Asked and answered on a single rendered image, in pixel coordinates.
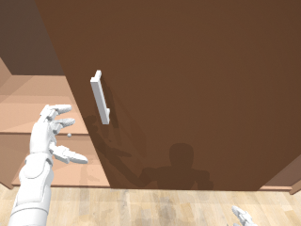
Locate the handle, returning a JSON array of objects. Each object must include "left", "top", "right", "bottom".
[{"left": 90, "top": 71, "right": 110, "bottom": 124}]

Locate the robot left forearm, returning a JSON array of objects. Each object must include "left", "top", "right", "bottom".
[{"left": 8, "top": 153, "right": 55, "bottom": 226}]

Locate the robot left hand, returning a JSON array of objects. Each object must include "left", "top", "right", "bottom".
[{"left": 29, "top": 105, "right": 88, "bottom": 164}]

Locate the wardrobe door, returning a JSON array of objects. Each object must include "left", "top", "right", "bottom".
[
  {"left": 34, "top": 0, "right": 301, "bottom": 192},
  {"left": 264, "top": 154, "right": 301, "bottom": 186}
]

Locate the robot right hand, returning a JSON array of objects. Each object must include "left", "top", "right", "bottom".
[{"left": 231, "top": 205, "right": 258, "bottom": 226}]

